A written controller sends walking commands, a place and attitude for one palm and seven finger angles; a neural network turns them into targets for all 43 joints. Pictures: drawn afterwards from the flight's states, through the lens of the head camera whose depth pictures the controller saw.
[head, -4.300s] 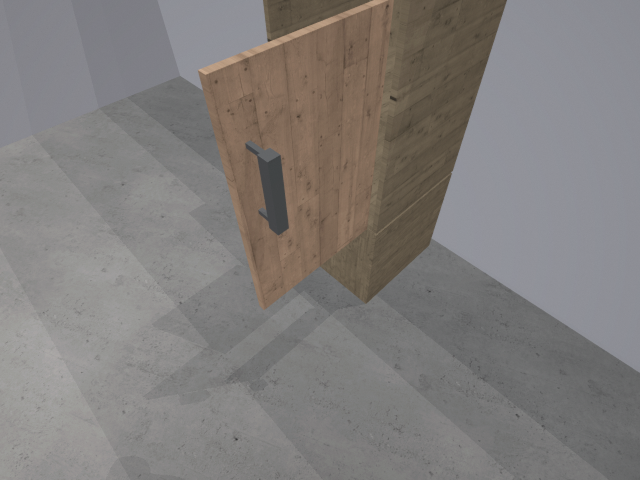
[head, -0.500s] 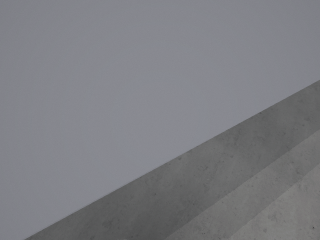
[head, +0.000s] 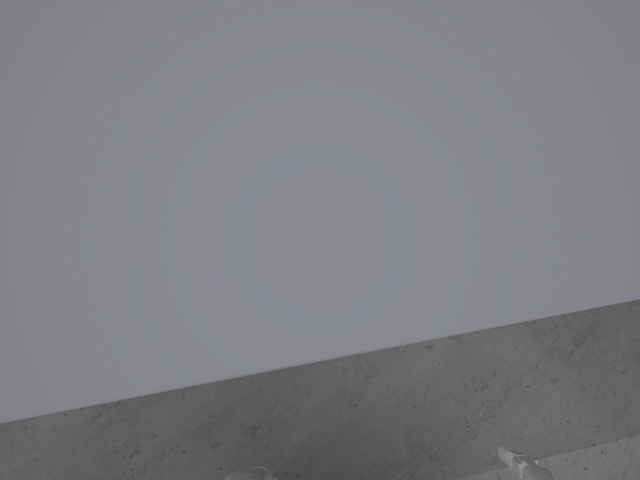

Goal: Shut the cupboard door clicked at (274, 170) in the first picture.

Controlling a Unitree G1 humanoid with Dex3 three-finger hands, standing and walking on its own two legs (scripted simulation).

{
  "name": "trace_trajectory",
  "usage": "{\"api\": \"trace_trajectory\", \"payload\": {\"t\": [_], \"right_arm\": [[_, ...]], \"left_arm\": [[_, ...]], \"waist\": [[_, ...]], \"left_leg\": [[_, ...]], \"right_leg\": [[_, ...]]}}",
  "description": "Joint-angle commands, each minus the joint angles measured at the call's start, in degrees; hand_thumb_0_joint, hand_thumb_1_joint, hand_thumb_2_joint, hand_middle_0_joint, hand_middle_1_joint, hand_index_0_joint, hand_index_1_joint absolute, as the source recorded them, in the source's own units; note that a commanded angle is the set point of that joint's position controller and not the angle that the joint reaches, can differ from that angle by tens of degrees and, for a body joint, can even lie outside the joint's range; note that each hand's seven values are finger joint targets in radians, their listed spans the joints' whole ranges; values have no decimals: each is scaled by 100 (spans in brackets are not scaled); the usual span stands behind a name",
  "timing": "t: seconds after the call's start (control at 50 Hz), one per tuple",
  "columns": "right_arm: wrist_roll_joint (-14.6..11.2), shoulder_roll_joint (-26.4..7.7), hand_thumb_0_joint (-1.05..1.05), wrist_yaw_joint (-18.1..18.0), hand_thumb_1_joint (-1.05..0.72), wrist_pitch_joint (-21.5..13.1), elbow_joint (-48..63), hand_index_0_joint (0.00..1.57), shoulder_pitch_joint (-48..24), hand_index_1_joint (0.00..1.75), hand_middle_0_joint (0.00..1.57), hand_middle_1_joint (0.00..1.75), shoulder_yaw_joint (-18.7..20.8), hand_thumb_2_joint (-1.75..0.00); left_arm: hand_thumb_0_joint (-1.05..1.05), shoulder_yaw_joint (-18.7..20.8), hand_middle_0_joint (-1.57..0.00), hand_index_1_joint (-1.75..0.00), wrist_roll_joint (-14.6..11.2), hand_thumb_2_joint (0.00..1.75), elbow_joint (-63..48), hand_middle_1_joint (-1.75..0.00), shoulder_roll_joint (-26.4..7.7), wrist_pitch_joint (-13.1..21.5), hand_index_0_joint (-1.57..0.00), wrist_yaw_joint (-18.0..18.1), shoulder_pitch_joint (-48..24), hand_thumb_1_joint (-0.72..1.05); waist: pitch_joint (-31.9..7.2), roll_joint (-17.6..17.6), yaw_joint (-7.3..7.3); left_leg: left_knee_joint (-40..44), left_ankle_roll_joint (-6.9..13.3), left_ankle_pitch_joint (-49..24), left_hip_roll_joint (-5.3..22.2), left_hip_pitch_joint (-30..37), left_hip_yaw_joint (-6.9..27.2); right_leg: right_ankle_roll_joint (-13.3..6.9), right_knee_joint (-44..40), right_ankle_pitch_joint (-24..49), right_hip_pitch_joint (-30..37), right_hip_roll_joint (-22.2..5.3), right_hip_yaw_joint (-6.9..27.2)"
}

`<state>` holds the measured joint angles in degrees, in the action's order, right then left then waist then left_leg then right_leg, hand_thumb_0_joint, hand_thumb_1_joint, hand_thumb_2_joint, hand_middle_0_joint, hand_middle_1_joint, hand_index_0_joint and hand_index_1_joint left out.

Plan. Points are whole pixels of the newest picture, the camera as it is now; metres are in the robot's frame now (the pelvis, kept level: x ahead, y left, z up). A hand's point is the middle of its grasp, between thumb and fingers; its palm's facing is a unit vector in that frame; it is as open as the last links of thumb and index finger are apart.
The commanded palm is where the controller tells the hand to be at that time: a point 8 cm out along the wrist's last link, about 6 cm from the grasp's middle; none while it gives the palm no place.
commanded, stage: turn to face it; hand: left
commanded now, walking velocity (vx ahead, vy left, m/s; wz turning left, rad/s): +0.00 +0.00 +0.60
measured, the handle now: out of the picture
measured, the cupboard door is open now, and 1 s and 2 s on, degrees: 90 90 90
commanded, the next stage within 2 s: none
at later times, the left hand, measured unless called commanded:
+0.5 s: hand out of the picture +0.06 +0.13 -0.15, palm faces +0.31 -0.92 -0.24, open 7.4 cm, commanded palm none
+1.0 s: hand out of the picture +0.05 +0.11 -0.13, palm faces +0.56 -0.77 -0.31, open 7.4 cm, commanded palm none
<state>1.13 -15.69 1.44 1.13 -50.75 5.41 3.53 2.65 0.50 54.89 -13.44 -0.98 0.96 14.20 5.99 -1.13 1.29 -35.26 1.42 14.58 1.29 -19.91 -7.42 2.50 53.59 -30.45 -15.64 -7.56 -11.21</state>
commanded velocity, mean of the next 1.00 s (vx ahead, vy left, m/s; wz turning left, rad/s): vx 0.00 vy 0.00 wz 0.60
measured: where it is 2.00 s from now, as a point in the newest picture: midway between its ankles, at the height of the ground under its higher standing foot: outside the picture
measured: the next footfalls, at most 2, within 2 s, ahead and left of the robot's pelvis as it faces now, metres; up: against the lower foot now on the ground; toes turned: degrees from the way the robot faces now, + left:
right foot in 0.24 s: +0.10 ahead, -0.18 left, +0.00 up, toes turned +6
left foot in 0.56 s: +0.06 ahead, +0.06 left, +0.00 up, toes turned +27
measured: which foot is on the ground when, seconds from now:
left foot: down 0.00-0.24, up 0.26-0.54, down 0.56-0.86, up 0.88-1.00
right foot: up 0.00-0.22, down 0.24-0.56, up 0.58-0.84, down 0.86-1.00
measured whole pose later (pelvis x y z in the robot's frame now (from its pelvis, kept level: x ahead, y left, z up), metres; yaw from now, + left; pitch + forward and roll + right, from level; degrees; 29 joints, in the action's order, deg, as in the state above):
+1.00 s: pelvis +0.09 -0.12 +0.01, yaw +37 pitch +0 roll +2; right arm 0.8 -15.4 1.6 5.3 -52.7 9.2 5.3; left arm 2.2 1.3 49.5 -11.9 -1.1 1.4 10.1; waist 6.1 1.4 1.9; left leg -63.4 -3.2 27.3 0.1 -28.1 -0.4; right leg 0.2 33.6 -18.5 -14.9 -5.9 -6.6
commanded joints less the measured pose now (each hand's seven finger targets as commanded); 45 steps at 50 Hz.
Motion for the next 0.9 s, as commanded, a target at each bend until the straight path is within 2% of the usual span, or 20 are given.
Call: {"api": "trace_trajectory", "payload": {"t": [0.0,0.06,0.14,0.18,0.2,0.22,0.24,0.32,0.42,0.5,0.52,0.54,0.56,0.64,0.78,0.8,0.82,0.84,0.86,0.88], "right_arm": [[32,-1235,0,-213,-90,-6,83,20,1045,30,20,30,292,-90],[45,-1012,0,-218,-90,-4,253,20,340,30,20,30,213,-90],[56,-1140,0,-169,-90,71,336,20,102,30,20,30,310,-90],[13,-1075,0,-146,-90,126,427,20,-161,30,20,30,336,-90],[-39,-787,0,-123,-90,138,503,20,-155,30,20,30,312,-90],[-60,-309,0,-77,-90,120,643,20,-83,30,20,30,240,-90],[-18,-460,0,-45,-90,129,713,20,-149,30,20,30,245,-90],[-40,-180,0,12,-90,192,455,20,-89,30,20,30,158,-90],[-83,21,0,61,-90,141,488,20,-349,30,20,30,32,-90],[-33,-323,0,22,-90,76,349,20,417,30,20,30,117,-90],[29,-836,0,-6,-90,29,284,20,804,30,20,30,253,-90],[31,-1434,0,-54,-90,42,247,20,1215,30,20,30,405,-90],[12,-1454,0,-95,-90,82,160,20,1370,30,20,30,403,-90],[25,-920,0,-222,-90,8,337,20,441,30,20,30,250,-90],[39,-1015,0,-168,-90,112,372,20,104,30,20,30,341,-90],[5,-922,0,-159,-90,132,426,20,-3,30,20,30,339,-90],[-47,-614,0,-125,-90,139,516,20,19,30,20,30,303,-90],[-57,-266,0,-87,-90,128,666,20,-1,30,20,30,244,-90],[-14,-490,0,-53,-90,158,668,20,34,30,20,30,271,-90],[-22,-405,0,-59,-90,226,582,20,24,30,20,30,324,-90]], "left_arm": [[0,195,-20,-30,27,90,-977,-30,-517,22,-20,77,-775,90],[0,233,-20,-30,31,90,-790,-30,-508,-89,-20,-35,-414,90],[0,218,-20,-30,35,90,-770,-30,-463,-46,-20,-70,-196,90],[0,264,-20,-30,53,90,-703,-30,-606,27,-20,-64,297,90],[0,325,-20,-30,103,90,-697,-30,-907,106,-20,-25,486,90],[0,425,-20,-30,171,90,-748,-30,-1495,155,-20,31,466,90],[0,362,-20,-30,125,90,-833,-30,-1564,132,-20,45,378,90],[0,215,-20,-30,115,90,-951,-30,-820,164,-20,114,-218,90],[0,325,-20,-30,122,90,-730,-30,-1085,190,-20,111,245,90],[0,375,-20,-30,31,90,-736,-30,-1071,159,-20,53,-11,90],[0,346,-20,-30,-8,90,-875,-30,-850,126,-20,20,-35,90],[0,196,-20,-30,-24,90,-1133,-30,-456,95,-20,-3,-305,90],[0,210,-20,-30,52,90,-1273,-30,-646,9,-20,33,-609,90],[0,255,-20,-30,40,90,-896,-30,-548,-75,-20,-28,-567,90],[0,243,-20,-30,19,90,-797,-30,-488,-9,-20,-58,-105,90],[0,276,-20,-30,20,90,-730,-30,-582,35,-20,-38,150,90],[0,358,-20,-30,88,90,-723,-30,-973,109,-20,13,392,90],[0,435,-20,-30,152,90,-754,-30,-1499,128,-20,55,379,90],[0,368,-20,-30,113,90,-837,-30,-1462,123,-20,71,250,90],[0,358,-20,-30,103,90,-906,-30,-1177,101,-20,125,-130,90]], "waist": [[-992,1072,343],[-699,1218,-40],[-845,1145,-127],[-872,874,-392],[-874,-30,-492],[-847,-1884,-514],[-890,-1515,-548],[-719,-1259,-133],[-882,-1058,-389],[-1174,-643,66],[-1483,543,274],[-1457,2062,504],[-1338,1016,524],[-846,1137,19],[-785,1187,-216],[-830,904,-350],[-869,-236,-483],[-780,-1881,-536],[-768,-1499,-473],[-690,-1526,-264]], "left_leg": [[1284,1223,-3147,2143,1389,2627],[1407,742,-2119,1361,712,1821],[1240,589,-1166,1081,191,1889],[759,327,-575,783,-346,1803],[-62,-18,271,252,-856,1381],[-1685,-449,1916,-523,-1656,559],[-2912,-342,2252,-248,-1336,929],[-3007,-510,1424,73,-1283,655],[-940,-470,1212,-112,-639,96],[881,-260,-309,-94,926,83],[1111,204,-1802,926,2072,1325],[1312,1208,-4194,2443,2468,3212],[1263,1450,-3454,2597,2148,3024],[1409,781,-2322,1357,1051,2025],[1108,522,-1175,929,111,2132],[812,341,-746,722,-294,2070],[-95,-25,312,158,-1030,1595],[-1749,-414,2018,-570,-1624,741],[-2965,-309,2094,-247,-1341,1073],[-3563,-314,1793,-102,-1373,1108]], "right_leg": [[251,1778,-262,-1849,19,1183],[227,791,289,-1255,209,1020],[183,-879,554,-227,584,690],[171,-2104,1429,636,663,581],[17,-3154,1451,1075,-41,1249],[-677,-3852,2022,1264,-1744,3200],[-1149,-3795,2376,603,-2151,3168],[-864,-3031,4764,838,-1127,1288],[-836,-2635,5770,1536,-1225,857],[-367,-1522,4947,836,-1122,301],[3,-452,3134,-438,-687,55],[335,893,-820,-1824,47,217],[253,1422,-723,-1993,11,879],[258,1182,454,-1608,124,1121],[140,-1650,997,172,691,718],[116,-2450,1490,784,630,709],[-108,-3486,1331,1397,-308,1682],[-812,-4006,1807,1300,-1891,3295],[-1199,-3940,1686,510,-2119,3154],[-1129,-3841,1776,330,-1821,2850]]}}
